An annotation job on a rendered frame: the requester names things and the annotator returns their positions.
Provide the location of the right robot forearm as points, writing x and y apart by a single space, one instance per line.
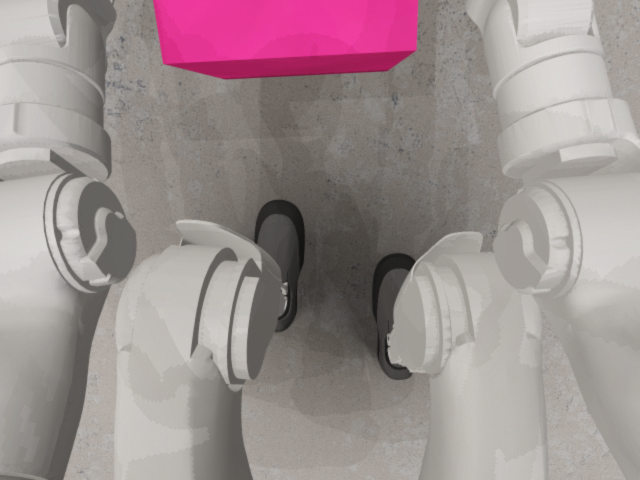
548 76

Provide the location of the robot right upper arm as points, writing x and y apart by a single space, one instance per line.
573 243

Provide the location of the robot left upper arm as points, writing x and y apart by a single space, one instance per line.
64 240

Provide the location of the left robot shin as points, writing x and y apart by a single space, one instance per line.
196 232

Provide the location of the left robot forearm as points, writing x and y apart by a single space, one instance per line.
53 63

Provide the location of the carton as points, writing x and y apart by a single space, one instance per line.
238 39

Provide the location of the robot left foot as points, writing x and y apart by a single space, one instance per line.
280 232

